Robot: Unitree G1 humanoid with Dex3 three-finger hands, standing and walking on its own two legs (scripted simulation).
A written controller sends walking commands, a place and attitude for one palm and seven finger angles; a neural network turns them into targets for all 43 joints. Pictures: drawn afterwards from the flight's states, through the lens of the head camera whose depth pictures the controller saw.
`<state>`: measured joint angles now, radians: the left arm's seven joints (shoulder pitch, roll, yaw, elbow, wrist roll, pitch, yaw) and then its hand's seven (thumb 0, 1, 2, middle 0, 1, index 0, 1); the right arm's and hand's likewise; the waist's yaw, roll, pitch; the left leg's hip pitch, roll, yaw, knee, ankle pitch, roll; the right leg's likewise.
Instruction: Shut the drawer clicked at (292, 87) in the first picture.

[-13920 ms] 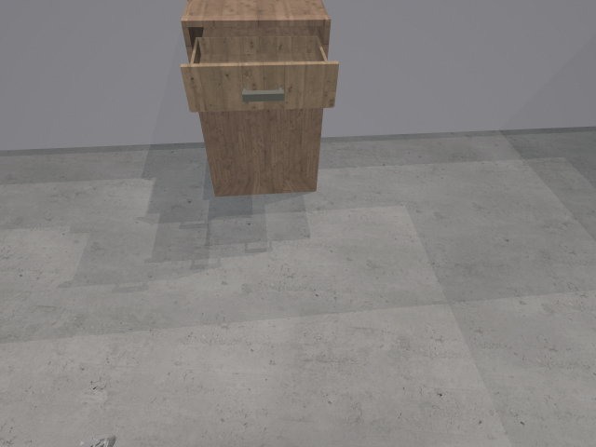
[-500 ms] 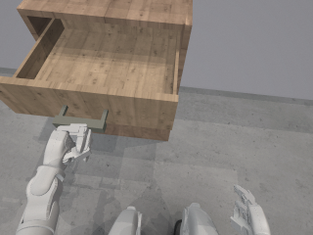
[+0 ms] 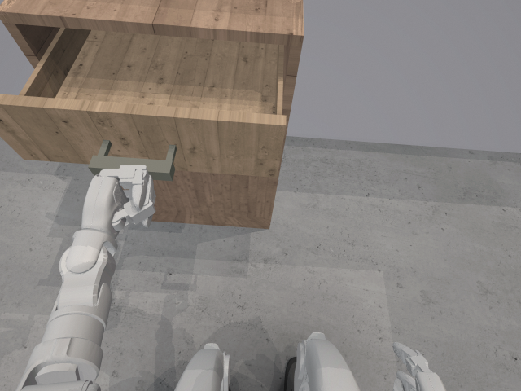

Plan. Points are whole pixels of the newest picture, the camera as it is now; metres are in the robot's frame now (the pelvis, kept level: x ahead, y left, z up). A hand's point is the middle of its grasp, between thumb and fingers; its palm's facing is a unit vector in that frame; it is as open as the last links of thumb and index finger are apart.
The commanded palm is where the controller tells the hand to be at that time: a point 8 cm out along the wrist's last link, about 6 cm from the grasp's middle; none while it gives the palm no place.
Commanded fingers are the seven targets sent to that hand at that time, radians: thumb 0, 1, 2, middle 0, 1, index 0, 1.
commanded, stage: push the drawer shut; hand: left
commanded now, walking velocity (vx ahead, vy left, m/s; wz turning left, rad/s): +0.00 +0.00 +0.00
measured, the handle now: (136, 158) +0.46 +0.21 +0.04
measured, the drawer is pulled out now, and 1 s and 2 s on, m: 0.18 0.06 0.00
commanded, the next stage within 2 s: pull the fist back off the drawer in 1.82 s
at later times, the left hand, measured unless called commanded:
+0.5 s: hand (155, 173) +0.43 +0.18 +0.03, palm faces -0.06 -1.00 -0.06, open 2.9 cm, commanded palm +0.44 +0.22 +0.04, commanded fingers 0.00 0.90 0.90 -1.40 -1.60 -1.40 -1.60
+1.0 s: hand (163, 140) +0.50 +0.17 +0.03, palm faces -0.06 -1.00 -0.05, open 2.9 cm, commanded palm +0.50 +0.21 +0.04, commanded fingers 0.00 0.90 0.90 -1.40 -1.60 -1.40 -1.60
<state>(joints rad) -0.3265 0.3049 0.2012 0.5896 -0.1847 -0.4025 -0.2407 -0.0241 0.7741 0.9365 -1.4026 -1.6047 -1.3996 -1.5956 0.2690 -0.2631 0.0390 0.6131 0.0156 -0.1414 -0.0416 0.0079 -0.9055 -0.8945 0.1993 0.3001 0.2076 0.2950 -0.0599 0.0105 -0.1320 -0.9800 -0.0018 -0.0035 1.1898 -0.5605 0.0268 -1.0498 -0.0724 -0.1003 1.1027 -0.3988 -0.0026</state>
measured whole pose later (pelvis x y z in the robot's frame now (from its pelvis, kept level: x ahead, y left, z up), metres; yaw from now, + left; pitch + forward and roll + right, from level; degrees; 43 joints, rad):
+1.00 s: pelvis -0.01 +0.00 -0.01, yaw -1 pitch +25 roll -3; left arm -0.88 0.50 0.36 1.15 -0.09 -0.46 -0.28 -0.02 0.73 0.93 -1.40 -1.60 -1.40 -1.60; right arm 0.33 -0.28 0.06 0.64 -0.02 -0.02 -0.01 0.00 -0.91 -0.89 0.20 0.30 0.21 0.29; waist -0.17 0.01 -0.11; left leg -1.13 0.02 -0.01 1.25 -0.56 0.02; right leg -1.19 -0.05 -0.11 1.13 -0.38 -0.01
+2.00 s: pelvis -0.02 +0.00 -0.03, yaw -2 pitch +31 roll -6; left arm -1.23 0.71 0.34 1.34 0.01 -0.35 -0.25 0.01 0.52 0.91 -1.40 -1.60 -1.41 -1.60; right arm 0.36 -0.27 0.11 0.65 -0.06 0.00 0.00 0.00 -0.91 -0.89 0.20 0.30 0.21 0.29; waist -0.27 0.02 -0.10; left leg -1.31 0.02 -0.07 1.32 -0.56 0.03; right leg -1.32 -0.05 -0.15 1.14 -0.36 -0.01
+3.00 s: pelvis +0.06 +0.00 +0.04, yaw -4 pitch +22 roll -3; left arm -0.41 0.37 0.34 0.63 -0.19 -0.32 -0.24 0.02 0.89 0.90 -1.40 -1.60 -1.40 -1.60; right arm 0.38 -0.25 0.04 0.52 0.02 0.08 0.03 0.00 -0.91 -0.89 0.20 0.30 0.21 0.29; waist -0.10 0.04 -0.15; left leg -0.79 0.04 0.02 0.96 -0.54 0.03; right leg -0.88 0.00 -0.06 0.87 -0.36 0.01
